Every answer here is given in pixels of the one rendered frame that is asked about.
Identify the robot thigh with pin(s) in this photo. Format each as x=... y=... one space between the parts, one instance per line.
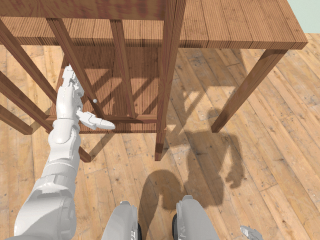
x=122 y=222
x=193 y=217

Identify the robot left upper arm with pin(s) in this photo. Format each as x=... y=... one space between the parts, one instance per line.
x=51 y=218

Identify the robot right hand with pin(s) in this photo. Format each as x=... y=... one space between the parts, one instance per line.
x=250 y=233

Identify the table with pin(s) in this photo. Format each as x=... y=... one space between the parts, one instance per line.
x=215 y=24

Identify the robot left hand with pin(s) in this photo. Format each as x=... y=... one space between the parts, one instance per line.
x=68 y=99

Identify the chair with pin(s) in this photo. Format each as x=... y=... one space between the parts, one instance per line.
x=132 y=85

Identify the right robot thigh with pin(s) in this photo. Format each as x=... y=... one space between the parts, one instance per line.
x=193 y=217

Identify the robot left forearm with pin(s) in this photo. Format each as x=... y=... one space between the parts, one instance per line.
x=61 y=168

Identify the left robot thigh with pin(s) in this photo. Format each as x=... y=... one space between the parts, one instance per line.
x=122 y=222

